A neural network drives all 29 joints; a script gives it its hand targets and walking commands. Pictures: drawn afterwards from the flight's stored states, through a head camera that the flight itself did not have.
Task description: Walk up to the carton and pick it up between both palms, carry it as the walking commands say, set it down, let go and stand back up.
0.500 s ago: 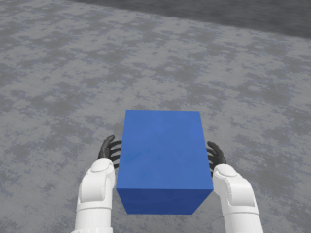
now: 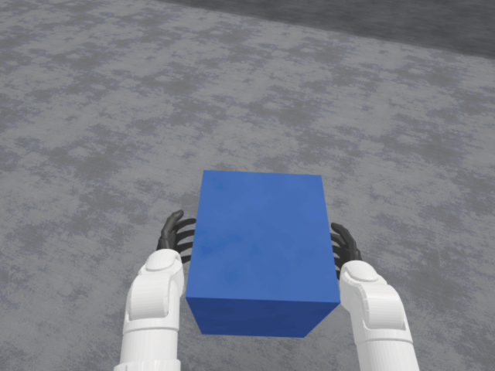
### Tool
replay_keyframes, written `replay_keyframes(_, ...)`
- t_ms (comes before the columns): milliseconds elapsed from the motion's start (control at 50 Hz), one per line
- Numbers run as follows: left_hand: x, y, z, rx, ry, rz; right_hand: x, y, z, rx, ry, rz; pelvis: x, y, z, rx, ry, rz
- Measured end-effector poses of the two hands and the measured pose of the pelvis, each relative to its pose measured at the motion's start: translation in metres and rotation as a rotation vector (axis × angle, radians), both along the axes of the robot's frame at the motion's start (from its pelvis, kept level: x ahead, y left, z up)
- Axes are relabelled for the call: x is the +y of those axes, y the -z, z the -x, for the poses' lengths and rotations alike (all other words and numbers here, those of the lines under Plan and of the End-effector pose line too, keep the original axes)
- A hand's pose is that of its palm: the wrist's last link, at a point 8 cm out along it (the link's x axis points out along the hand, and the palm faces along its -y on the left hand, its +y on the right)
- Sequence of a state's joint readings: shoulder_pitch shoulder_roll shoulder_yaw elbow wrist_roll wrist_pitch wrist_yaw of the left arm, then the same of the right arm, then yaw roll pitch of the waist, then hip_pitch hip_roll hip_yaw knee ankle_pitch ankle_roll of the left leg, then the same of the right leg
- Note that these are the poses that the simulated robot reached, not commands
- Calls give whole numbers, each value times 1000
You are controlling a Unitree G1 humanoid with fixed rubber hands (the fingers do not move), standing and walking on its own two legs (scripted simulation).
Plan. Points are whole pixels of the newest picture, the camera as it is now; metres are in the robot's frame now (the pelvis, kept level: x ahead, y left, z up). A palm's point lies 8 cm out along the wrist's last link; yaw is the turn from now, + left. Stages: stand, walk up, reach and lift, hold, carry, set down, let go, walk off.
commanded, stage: carry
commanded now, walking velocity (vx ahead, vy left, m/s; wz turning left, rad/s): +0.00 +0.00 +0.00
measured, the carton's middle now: (257, 260) +0.31 +0.00 -0.03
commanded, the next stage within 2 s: hold in 1.20 s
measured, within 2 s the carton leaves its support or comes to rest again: neither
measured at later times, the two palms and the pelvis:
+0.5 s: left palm (170, 260) +0.28 +0.14 +0.04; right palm (352, 271) +0.26 -0.15 +0.02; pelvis -0.01 -0.01 +0.00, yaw +0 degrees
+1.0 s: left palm (175, 263) +0.28 +0.13 +0.03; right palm (358, 276) +0.26 -0.15 +0.02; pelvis -0.01 -0.01 +0.00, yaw +1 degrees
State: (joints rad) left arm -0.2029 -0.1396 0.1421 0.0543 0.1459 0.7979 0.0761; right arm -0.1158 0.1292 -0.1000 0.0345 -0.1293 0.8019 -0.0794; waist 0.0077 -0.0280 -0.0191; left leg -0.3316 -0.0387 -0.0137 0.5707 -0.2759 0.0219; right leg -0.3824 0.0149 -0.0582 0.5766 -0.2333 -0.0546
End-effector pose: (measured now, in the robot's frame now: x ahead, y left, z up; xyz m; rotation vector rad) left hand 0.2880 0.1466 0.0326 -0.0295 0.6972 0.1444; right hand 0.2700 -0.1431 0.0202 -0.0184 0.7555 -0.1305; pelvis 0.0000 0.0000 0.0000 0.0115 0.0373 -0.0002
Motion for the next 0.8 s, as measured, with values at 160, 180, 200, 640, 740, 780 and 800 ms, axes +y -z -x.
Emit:
replay_keyframes(160, 0, 1, 3, -2, -2, 3, 0, 0, 2, 0, -3, 3, -1, 1, 0, -16, -5, 1)
replay_keyframes(180, 0, 1, 3, -1, -3, 3, 0, 0, 2, 1, -5, 4, -2, 1, 1, -17, -6, 1)
replay_keyframes(200, 0, 1, 4, -1, -4, 3, 0, 0, 2, 1, -5, 3, -2, 1, 1, -19, -7, 1)
replay_keyframes(640, -7, -3, 12, -7, -3, 5, -7, -3, 12, -2, -5, 4, -8, 1, 11, -18, -11, -6)
replay_keyframes(740, -10, 0, 14, 5, 2, 3, -10, 0, 15, 10, -3, 5, -10, 1, 13, -14, -10, -5)
replay_keyframes(780, -10, 0, 15, 3, 5, 0, -10, -1, 16, 9, 0, 4, -10, 1, 14, -16, -7, -7)
replay_keyframes(800, -10, 0, 15, 3, 5, -1, -11, -1, 16, 8, 2, 1, -10, 1, 14, -16, -8, -7)
